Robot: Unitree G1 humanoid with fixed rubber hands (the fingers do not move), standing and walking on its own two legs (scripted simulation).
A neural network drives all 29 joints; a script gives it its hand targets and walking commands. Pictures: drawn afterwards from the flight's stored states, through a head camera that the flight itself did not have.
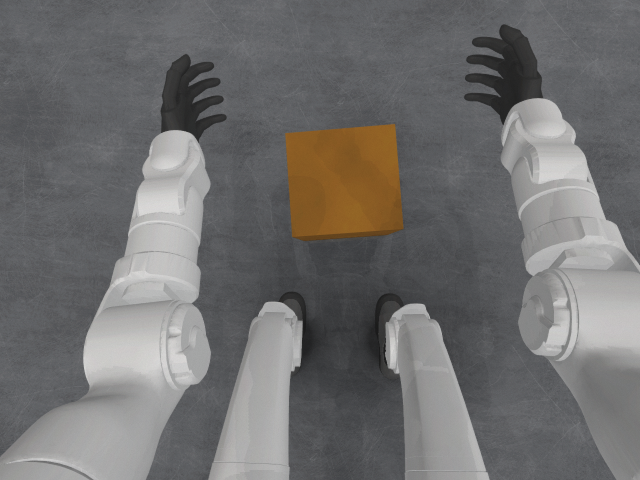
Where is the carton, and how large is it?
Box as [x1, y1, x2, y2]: [285, 124, 403, 240]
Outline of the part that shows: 394,124 285,133 292,236 302,240 381,235 388,234 403,228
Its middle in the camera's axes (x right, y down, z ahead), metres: +0.05 -0.10 +0.85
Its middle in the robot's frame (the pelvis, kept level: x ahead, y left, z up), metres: +0.47 +0.00 -0.51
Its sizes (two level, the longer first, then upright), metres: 0.210 0.200 0.250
